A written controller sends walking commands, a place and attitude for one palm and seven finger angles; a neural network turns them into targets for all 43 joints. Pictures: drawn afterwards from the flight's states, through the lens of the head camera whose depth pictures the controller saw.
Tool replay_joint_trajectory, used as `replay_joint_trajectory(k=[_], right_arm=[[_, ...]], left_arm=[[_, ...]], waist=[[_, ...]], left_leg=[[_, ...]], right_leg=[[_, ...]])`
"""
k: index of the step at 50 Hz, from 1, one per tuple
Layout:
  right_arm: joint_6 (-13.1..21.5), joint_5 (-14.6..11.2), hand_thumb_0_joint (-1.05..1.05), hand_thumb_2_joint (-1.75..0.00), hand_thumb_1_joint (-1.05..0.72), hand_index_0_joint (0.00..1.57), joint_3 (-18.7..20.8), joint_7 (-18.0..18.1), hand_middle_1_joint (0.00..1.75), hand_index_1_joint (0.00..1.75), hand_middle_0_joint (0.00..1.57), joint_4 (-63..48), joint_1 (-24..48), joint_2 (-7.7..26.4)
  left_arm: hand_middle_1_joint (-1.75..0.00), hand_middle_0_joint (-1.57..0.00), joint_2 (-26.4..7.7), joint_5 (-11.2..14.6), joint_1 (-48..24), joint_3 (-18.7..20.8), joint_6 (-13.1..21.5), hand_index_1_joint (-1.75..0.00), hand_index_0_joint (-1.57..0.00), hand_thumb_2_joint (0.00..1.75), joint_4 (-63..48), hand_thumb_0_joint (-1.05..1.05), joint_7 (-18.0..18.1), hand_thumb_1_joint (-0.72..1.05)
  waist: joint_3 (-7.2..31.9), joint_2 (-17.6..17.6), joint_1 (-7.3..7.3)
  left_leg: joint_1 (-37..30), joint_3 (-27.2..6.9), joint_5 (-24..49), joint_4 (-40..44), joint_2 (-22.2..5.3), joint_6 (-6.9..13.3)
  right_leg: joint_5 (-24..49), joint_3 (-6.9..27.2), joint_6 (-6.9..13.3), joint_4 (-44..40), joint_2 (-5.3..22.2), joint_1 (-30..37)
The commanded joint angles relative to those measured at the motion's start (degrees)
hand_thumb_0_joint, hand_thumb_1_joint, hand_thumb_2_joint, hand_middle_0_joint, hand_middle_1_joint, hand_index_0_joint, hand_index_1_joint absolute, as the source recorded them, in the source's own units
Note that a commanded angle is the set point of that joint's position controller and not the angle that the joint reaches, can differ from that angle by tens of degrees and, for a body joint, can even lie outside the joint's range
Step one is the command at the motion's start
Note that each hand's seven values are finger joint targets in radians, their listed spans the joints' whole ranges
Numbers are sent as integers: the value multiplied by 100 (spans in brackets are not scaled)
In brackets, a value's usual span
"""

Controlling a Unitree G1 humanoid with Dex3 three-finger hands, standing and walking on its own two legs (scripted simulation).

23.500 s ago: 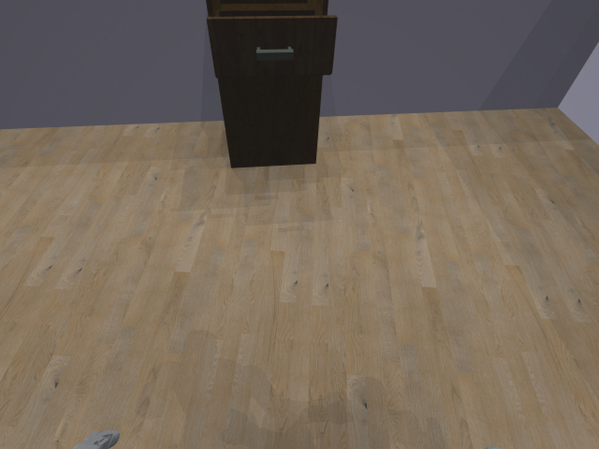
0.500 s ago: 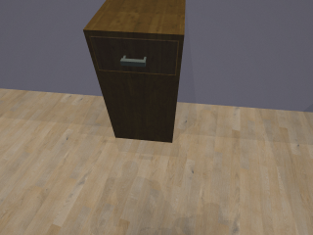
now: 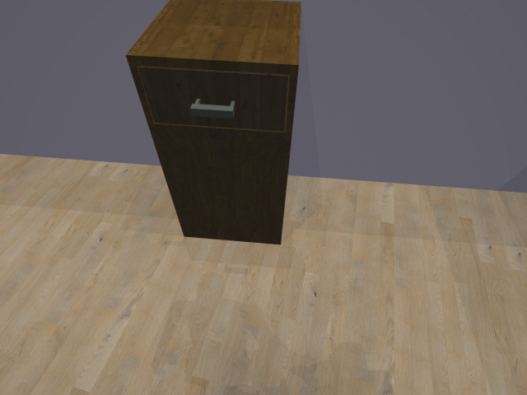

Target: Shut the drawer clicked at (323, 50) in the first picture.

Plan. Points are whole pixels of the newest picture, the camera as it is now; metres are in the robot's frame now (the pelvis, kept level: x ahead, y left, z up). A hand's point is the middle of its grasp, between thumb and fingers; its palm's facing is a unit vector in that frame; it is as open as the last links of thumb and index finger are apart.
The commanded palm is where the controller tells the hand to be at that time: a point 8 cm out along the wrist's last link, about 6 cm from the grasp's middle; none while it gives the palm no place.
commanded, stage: look to check the result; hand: left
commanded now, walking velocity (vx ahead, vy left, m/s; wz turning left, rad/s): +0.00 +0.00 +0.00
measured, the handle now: (214, 106) +0.83 +0.18 -0.04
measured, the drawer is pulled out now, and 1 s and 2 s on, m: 0.00 0.00 0.00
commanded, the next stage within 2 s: stand and wait in 0.42 s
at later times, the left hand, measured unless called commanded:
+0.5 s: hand out of the picture +0.07 +0.22 -0.16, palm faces -0.01 -0.96 -0.30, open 7.4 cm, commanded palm none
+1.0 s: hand out of the picture +0.09 +0.23 -0.16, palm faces -0.02 -0.95 -0.31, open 7.4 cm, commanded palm none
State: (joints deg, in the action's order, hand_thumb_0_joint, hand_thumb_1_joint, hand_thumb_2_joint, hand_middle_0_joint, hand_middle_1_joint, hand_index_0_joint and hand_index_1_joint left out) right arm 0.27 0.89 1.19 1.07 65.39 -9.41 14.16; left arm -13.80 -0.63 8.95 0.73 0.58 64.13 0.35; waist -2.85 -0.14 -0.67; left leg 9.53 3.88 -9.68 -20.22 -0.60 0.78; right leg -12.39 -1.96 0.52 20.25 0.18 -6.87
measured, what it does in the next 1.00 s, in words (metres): stands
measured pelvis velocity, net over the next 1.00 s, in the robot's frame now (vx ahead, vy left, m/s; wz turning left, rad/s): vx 0.02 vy -0.01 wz -0.01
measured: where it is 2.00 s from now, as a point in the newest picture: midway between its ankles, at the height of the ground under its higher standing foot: outside the picture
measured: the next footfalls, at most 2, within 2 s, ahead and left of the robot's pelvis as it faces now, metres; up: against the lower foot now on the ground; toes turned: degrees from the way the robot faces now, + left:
none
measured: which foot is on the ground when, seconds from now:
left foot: down 0.00-1.00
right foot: down 0.00-1.00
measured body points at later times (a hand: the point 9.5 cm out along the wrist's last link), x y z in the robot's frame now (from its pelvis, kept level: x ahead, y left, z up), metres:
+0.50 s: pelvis +0.01 -0.01 +0.00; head +0.03 -0.01 +0.45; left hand +0.07 +0.27 -0.14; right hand +0.08 -0.28 -0.14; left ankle +0.01 +0.11 -0.75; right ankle -0.02 -0.11 -0.75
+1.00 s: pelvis +0.02 -0.01 +0.00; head +0.04 -0.01 +0.45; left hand +0.09 +0.28 -0.14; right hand +0.08 -0.29 -0.14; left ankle +0.01 +0.11 -0.75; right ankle -0.02 -0.11 -0.75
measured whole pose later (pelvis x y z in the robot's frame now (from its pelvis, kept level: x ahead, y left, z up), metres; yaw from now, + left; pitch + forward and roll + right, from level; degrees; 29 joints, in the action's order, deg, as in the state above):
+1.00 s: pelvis +0.02 -0.01 +0.00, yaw +0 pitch -1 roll +0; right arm 0.4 0.8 0.8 0.8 65.4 -6.6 17.6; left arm -17.6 -0.5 6.8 0.9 0.8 64.6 0.1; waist -2.5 0.0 -0.6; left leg 6.4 4.1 -9.8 -17.1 -0.9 0.2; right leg -12.1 -1.7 0.9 16.6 -0.3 -3.7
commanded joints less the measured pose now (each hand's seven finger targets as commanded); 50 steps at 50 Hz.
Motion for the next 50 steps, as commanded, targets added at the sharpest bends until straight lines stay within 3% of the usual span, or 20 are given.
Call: replay_joint_trajectory(k=[1, 27, 33, 40, 50], right_arm=[[88, 4, 0, -90, -90, 20, 155, 36, 30, 30, 20, -293, 67, 932], [101, 5, 0, -90, -90, 20, 166, 23, 30, 30, 20, -339, 411, 1305], [122, 5, 0, -90, -90, 20, 165, 25, 30, 30, 20, -359, 419, 1380], [109, -8, 0, -90, -90, 20, 166, 19, 30, 30, 20, -366, 450, 1420], [129, -9, 0, -90, -90, 20, 164, 35, 30, 30, 20, -368, 441, 1475]], left_arm=[[-30, -20, -1040, -4, 40, 183, 135, -30, -20, 90, -224, 0, 87, 90], [-30, -20, -1376, -4, -234, 212, 158, -30, -20, 90, -214, 0, 71, 90], [-30, -20, -1436, 4, -264, 217, 174, -30, -20, 90, -250, 0, 67, 90], [-30, -20, -1479, -2, -304, 217, 170, -30, -20, 90, -258, 0, 70, 90], [-30, -20, -1521, 6, -328, 217, 178, -30, -20, 90, -259, 0, 75, 90]], waist=[[350, 10, -1], [322, -15, 0], [539, 5, -2], [395, 38, 3], [604, 30, -6]], left_leg=[[-433, -661, 815, 249, -653, 104], [-590, -654, 953, 382, -710, 72], [-707, -661, 1160, 352, -726, 73], [-663, -653, 1080, 404, -733, 69], [-830, -657, 1466, 351, -749, 71]], right_leg=[[873, 595, 175, -439, 684, -255], [1111, 634, 156, -588, 723, -122], [1353, 627, 162, -559, 742, 22], [1256, 628, 153, -614, 736, -24], [1607, 601, 166, -549, 745, 113]])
